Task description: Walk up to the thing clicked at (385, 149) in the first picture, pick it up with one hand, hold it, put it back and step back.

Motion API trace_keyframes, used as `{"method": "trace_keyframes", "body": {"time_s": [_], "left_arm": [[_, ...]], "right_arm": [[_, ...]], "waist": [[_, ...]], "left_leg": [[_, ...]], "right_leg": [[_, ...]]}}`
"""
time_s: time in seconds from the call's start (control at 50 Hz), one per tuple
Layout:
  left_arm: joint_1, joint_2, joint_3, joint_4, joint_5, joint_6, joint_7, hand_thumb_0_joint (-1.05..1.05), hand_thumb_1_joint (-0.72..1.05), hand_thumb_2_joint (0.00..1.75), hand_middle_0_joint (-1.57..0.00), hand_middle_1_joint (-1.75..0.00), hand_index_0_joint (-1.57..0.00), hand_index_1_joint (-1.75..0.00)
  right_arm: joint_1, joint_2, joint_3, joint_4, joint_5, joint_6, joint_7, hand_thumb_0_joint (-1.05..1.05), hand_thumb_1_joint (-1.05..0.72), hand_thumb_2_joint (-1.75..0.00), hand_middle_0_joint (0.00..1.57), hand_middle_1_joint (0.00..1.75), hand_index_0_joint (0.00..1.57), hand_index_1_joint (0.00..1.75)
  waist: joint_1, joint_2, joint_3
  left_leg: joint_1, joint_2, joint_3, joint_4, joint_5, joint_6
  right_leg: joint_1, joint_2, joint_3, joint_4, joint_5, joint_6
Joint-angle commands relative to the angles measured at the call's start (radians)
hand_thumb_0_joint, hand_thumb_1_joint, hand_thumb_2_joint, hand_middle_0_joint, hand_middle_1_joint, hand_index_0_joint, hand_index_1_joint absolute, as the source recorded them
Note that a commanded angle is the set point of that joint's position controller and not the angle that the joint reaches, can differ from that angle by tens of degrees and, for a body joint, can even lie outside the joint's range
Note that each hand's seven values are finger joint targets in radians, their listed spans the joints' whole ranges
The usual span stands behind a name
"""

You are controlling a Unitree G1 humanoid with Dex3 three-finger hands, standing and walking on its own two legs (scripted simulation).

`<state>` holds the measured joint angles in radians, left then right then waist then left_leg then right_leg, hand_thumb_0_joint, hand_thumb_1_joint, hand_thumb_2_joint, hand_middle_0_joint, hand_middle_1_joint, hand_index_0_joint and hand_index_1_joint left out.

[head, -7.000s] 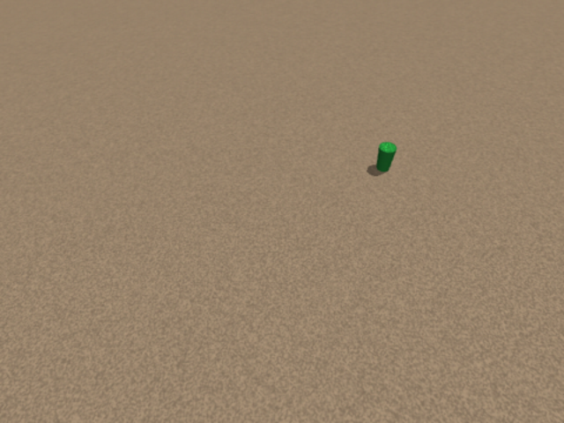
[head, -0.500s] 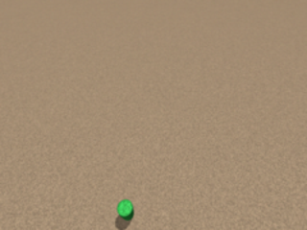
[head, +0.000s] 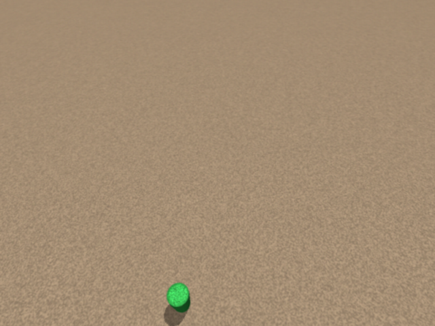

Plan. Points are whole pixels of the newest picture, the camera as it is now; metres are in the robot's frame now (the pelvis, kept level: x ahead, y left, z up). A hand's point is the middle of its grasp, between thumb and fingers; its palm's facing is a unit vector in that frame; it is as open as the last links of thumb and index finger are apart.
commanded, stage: stand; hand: left
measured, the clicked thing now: (180, 299) +0.36 +0.21 -0.71
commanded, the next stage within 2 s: go down in 0.64 s
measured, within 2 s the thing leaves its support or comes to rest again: neither
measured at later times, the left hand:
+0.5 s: hand out of the picture +0.07 +0.26 -0.16, palm faces -0.02 -0.94 -0.35, open 7.4 cm
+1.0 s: hand out of the picture +0.15 +0.26 -0.17, palm faces +0.06 -0.94 -0.33, open 11.6 cm
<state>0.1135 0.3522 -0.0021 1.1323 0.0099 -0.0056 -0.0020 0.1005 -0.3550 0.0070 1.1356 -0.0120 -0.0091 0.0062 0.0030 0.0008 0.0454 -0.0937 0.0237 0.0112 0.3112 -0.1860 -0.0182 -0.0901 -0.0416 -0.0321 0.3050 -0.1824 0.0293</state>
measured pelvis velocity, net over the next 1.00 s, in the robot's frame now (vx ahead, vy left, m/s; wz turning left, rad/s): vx -0.02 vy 0.00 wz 0.00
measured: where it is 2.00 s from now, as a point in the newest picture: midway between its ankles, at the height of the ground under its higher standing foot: outside the picture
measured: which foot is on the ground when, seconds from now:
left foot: down 0.00-1.00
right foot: down 0.00-1.00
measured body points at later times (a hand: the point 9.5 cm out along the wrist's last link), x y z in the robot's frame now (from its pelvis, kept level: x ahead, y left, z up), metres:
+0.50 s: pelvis +0.00 +0.00 +0.00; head +0.01 +0.00 +0.45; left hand +0.07 +0.30 -0.13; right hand +0.08 -0.30 -0.13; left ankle -0.01 +0.13 -0.75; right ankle -0.01 -0.14 -0.75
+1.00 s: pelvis -0.02 +0.00 -0.02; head +0.04 +0.01 +0.42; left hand +0.15 +0.31 -0.15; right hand +0.08 -0.27 -0.14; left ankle -0.01 +0.13 -0.75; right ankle -0.01 -0.14 -0.75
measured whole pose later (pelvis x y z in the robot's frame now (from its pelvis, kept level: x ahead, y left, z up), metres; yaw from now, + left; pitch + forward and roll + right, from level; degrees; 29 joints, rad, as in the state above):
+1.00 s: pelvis -0.02 +0.00 -0.02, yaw +0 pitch +7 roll +0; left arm -0.06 0.36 0.20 1.04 0.07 0.00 -0.04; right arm 0.22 -0.25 -0.02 0.78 0.02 -0.04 -0.02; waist -0.02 -0.02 0.02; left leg -0.44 0.04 0.00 0.62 -0.30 -0.02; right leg -0.43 -0.03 -0.03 0.60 -0.29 0.02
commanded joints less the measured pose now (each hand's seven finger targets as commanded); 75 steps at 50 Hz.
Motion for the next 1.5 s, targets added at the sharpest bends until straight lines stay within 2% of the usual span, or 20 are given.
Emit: {"method": "trace_keyframes", "body": {"time_s": [0.0, 0.7, 0.72, 0.74, 0.76, 0.78, 0.82, 0.84, 0.88, 0.9, 0.96, 1.0, 1.06, 1.08, 1.1, 1.14, 1.16, 1.26, 1.38, 1.48], "left_arm": [[-0.033, 0.219, 0.046, -0.057, 0.000, -0.020, 0.012, 0.00, 0.90, 0.90, -0.20, -0.30, -0.20, -0.30], [-0.026, 0.213, 0.045, -0.065, 0.001, -0.022, 0.013, 0.00, 0.90, 0.90, -0.20, -0.30, -0.20, -0.30], [-0.024, 0.213, 0.045, -0.064, 0.001, -0.021, 0.012, 0.00, 0.82, 0.82, -0.12, -0.22, -0.12, -0.22], [-0.375, 0.059, 0.057, -0.415, -0.049, -0.116, 0.028, 0.00, 0.74, 0.74, -0.04, -0.14, -0.04, -0.14], [-0.475, 0.089, 0.068, -0.329, -0.046, -0.101, 0.032, 0.00, 0.66, 0.66, -0.01, -0.06, -0.02, -0.06], [-0.289, 0.193, 0.129, -0.173, -0.024, -0.066, 0.034, 0.00, 0.58, 0.58, -0.01, -0.06, -0.02, -0.05], [-0.313, 0.263, 0.187, -0.116, 0.012, -0.046, 0.010, 0.00, 0.42, 0.42, -0.02, -0.05, -0.03, -0.04], [-0.305, 0.265, 0.206, -0.120, 0.036, -0.051, -0.002, 0.00, 0.34, 0.34, -0.02, -0.05, -0.03, -0.04], [-0.110, 0.230, 0.244, -0.059, 0.065, -0.024, -0.021, 0.00, 0.18, 0.18, -0.04, -0.05, -0.05, -0.04], [-0.102, 0.250, 0.263, -0.123, 0.071, -0.019, -0.025, 0.00, 0.10, 0.15, -0.05, -0.05, -0.06, -0.04], [-0.077, 0.209, 0.275, -0.146, 0.069, 0.012, -0.035, 0.00, -0.05, 0.10, -0.05, -0.04, -0.07, -0.03], [-0.080, 0.242, 0.316, -0.202, 0.069, 0.018, -0.044, 0.00, -0.16, 0.11, -0.06, -0.06, -0.07, -0.05], [-0.019, 0.228, 0.340, -0.238, 0.063, 0.010, -0.071, 0.00, -0.36, 0.08, -0.07, -0.08, -0.08, -0.07], [-0.085, 0.226, 0.323, -0.350, 0.058, -0.007, -0.081, 0.00, -0.37, 0.09, -0.06, -0.09, -0.07, -0.08], [-0.050, 0.240, 0.353, -0.352, 0.054, -0.009, -0.084, 0.00, -0.41, 0.08, -0.06, -0.09, -0.07, -0.09], [-0.030, 0.227, 0.348, -0.417, 0.041, -0.009, -0.093, 0.00, -0.49, 0.05, -0.08, -0.09, -0.09, -0.08], [-0.066, 0.232, 0.347, -0.530, 0.031, -0.016, -0.098, 0.00, -0.51, 0.04, -0.08, -0.08, -0.09, -0.08], [0.052, 0.235, 0.365, -0.679, 0.015, 0.033, -0.100, 0.00, -0.58, 0.04, -0.08, -0.08, -0.09, -0.07], [0.141, 0.234, 0.390, -0.739, 0.004, 0.092, -0.098, 0.00, -0.56, 0.05, -0.08, -0.07, -0.09, -0.06], [0.176, 0.230, 0.413, -0.761, -0.014, 0.085, -0.124, 0.00, -0.57, 0.04, -0.08, -0.07, -0.09, -0.07]], "right_arm": [[-0.039, -0.210, -0.045, -0.058, 0.003, -0.017, -0.013, 0.00, -0.90, -0.90, 0.20, 0.30, 0.20, 0.30], [-0.029, -0.216, -0.047, -0.066, 0.003, -0.019, -0.015, 0.00, -0.90, -0.90, 0.20, 0.30, 0.20, 0.30], [-0.029, -0.211, -0.046, -0.066, 0.002, -0.020, -0.015, 0.00, -0.93, -0.90, 0.20, 0.29, 0.20, 0.29], [-0.004, -0.043, -0.008, -0.348, 0.068, -0.066, -0.035, 0.00, -0.98, -0.92, 0.20, 0.30, 0.20, 0.30], [0.055, -0.070, -0.010, -0.286, 0.068, -0.061, -0.043, 0.00, -0.98, -0.93, 0.20, 0.30, 0.20, 0.30], [0.093, -0.107, -0.033, -0.290, 0.074, -0.050, -0.054, 0.00, -0.98, -0.93, 0.20, 0.30, 0.20, 0.30], [0.111, -0.104, -0.054, -0.339, 0.060, -0.048, -0.053, 0.00, -0.98, -0.92, 0.20, 0.30, 0.20, 0.30], [0.115, -0.098, -0.071, -0.363, 0.043, -0.055, -0.053, 0.00, -0.98, -0.92, 0.20, 0.30, 0.20, 0.30], [0.153, -0.085, -0.087, -0.397, 0.029, -0.057, -0.041, 0.00, -0.97, -0.92, 0.20, 0.30, 0.20, 0.30], [0.153, -0.087, -0.092, -0.427, 0.031, -0.059, -0.038, 0.00, -0.97, -0.92, 0.20, 0.30, 0.20, 0.30], [0.142, -0.073, -0.093, -0.479, 0.036, -0.061, -0.031, 0.00, -0.94, -0.91, 0.20, 0.30, 0.20, 0.30], [0.124, -0.071, -0.097, -0.522, 0.034, -0.063, -0.024, 0.00, -0.92, -0.90, 0.20, 0.30, 0.20, 0.30], [0.123, -0.069, -0.104, -0.568, 0.031, -0.074, -0.017, 0.00, -0.91, -0.90, 0.20, 0.30, 0.20, 0.30], [0.124, -0.064, -0.106, -0.583, 0.031, -0.082, -0.016, 0.00, -0.89, -0.90, 0.20, 0.30, 0.20, 0.30], [0.122, -0.064, -0.108, -0.598, 0.031, -0.087, -0.018, 0.00, -0.89, -0.89, 0.20, 0.30, 0.20, 0.30], [0.114, -0.059, -0.105, -0.631, 0.034, -0.099, -0.024, 0.00, -0.89, -0.89, 0.20, 0.30, 0.20, 0.30], [0.116, -0.059, -0.110, -0.645, 0.034, -0.106, -0.028, 0.00, -0.89, -0.89, 0.20, 0.30, 0.20, 0.30], [0.131, -0.060, -0.111, -0.664, 0.032, -0.130, -0.052, 0.00, -0.88, -0.89, 0.20, 0.30, 0.20, 0.30], [0.111, -0.045, -0.092, -0.681, 0.026, -0.154, -0.072, 0.00, -0.87, -0.89, 0.20, 0.30, 0.20, 0.30], [0.109, -0.038, -0.088, -0.690, 0.017, -0.177, -0.079, 0.00, -0.88, -0.89, 0.20, 0.30, 0.20, 0.30]], "waist": [[-0.003, -0.004, -0.058], [-0.003, 0.008, -0.075], [-0.001, 0.006, -0.071], [-0.119, 0.001, 0.020], [-0.093, -0.006, -0.025], [-0.061, -0.026, -0.008], [-0.041, -0.049, -0.087], [-0.027, -0.056, -0.169], [0.014, 0.008, -0.227], [0.028, 0.045, -0.279], [0.013, 0.035, -0.252], [0.013, 0.030, -0.273], [0.004, 0.035, -0.291], [0.001, 0.063, -0.284], [0.002, 0.069, -0.302], [-0.013, 0.074, -0.304], [-0.016, 0.076, -0.336], [-0.023, 0.086, -0.418], [-0.026, 0.081, -0.363], [-0.024, 0.097, -0.389]], "left_leg": [[-0.005, 0.113, -0.078, -0.053, 0.157, 0.027], [0.012, 0.115, -0.070, -0.035, 0.199, 0.032], [0.002, 0.112, -0.071, -0.043, 0.186, 0.030], [-0.114, -0.023, 0.042, 0.029, 0.029, 0.025], [-0.112, -0.028, 0.037, 0.043, 0.006, 0.027], [-0.142, -0.025, 0.037, 0.060, 0.001, 0.026], [-0.200, -0.029, 0.030, 0.141, 0.020, 0.030], [-0.209, -0.032, 0.030, 0.178, 0.038, 0.030], [-0.278, -0.043, 0.029, 0.243, 0.076, 0.020], [-0.265, -0.043, 0.029, 0.254, 0.102, 0.016], [-0.333, -0.036, 0.017, 0.301, 0.109, 0.013], [-0.395, -0.028, 0.008, 0.364, 0.098, 0.014], [-0.481, -0.019, 0.002, 0.460, 0.033, 0.017], [-0.512, -0.017, -0.002, 0.481, -0.010, 0.015], [-0.527, -0.014, -0.005, 0.497, -0.051, 0.015], [-0.565, -0.007, -0.016, 0.517, -0.134, 0.017], [-0.570, -0.004, -0.022, 0.532, -0.141, 0.019], [-0.564, 0.007, -0.029, 0.595, -0.055, 0.014], [-0.647, 0.006, -0.033, 0.644, -0.113, 0.019], [-0.676, 0.008, -0.038, 0.703, -0.035, 0.016]], "right_leg": [[-0.003, -0.100, 0.067, -0.039, 0.121, -0.038], [0.018, -0.110, 0.071, -0.035, 0.178, -0.040], [0.015, -0.107, 0.068, -0.035, 0.162, -0.039], [-0.219, 0.034, -0.002, 0.029, 0.082, -0.032], [-0.180, 0.031, -0.009, 0.039, 0.051, -0.032], [-0.186, 0.039, -0.018, 0.049, 0.022, -0.038], [-0.206, 0.037, -0.018, 0.113, 0.025, -0.041], [-0.192, 0.031, -0.010, 0.150, 0.051, -0.038], [-0.203, 0.028, -0.004, 0.225, 0.079, -0.045], [-0.193, 0.030, -0.002, 0.250, 0.096, -0.050], [-0.254, 0.040, -0.011, 0.296, 0.084, -0.051], [-0.314, 0.042, -0.014, 0.357, 0.062, -0.052], [-0.423, 0.041, -0.012, 0.459, -0.005, -0.052], [-0.480, 0.043, -0.013, 0.489, -0.047, -0.053], [-0.509, 0.042, -0.011, 0.509, -0.084, -0.054], [-0.570, 0.044, -0.010, 0.539, -0.151, -0.050], [-0.583, 0.046, -0.013, 0.556, -0.153, -0.049], [-0.612, 0.043, -0.015, 0.624, -0.088, -0.047], [-0.672, 0.039, -0.015, 0.656, -0.138, -0.044], [-0.720, 0.039, -0.019, 0.721, -0.095, -0.048]]}}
